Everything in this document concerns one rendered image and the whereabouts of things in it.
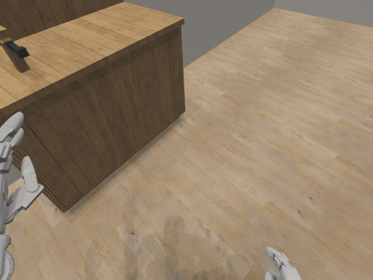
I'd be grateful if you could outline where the tap lever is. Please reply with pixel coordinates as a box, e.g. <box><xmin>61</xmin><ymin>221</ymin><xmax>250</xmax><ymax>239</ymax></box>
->
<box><xmin>5</xmin><ymin>41</ymin><xmax>29</xmax><ymax>59</ymax></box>

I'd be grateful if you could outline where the right robot hand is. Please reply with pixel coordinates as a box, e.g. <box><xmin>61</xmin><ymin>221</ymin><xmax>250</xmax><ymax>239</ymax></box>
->
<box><xmin>265</xmin><ymin>247</ymin><xmax>302</xmax><ymax>280</ymax></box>

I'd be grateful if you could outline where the left robot hand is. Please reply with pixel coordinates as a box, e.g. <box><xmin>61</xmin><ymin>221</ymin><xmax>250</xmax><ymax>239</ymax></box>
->
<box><xmin>0</xmin><ymin>112</ymin><xmax>44</xmax><ymax>235</ymax></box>

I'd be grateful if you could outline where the robot left forearm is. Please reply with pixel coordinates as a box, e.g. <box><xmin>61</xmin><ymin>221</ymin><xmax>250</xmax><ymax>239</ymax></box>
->
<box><xmin>0</xmin><ymin>234</ymin><xmax>15</xmax><ymax>280</ymax></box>

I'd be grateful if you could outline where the counter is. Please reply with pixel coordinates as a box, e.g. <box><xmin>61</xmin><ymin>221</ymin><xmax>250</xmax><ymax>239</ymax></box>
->
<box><xmin>0</xmin><ymin>0</ymin><xmax>185</xmax><ymax>213</ymax></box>

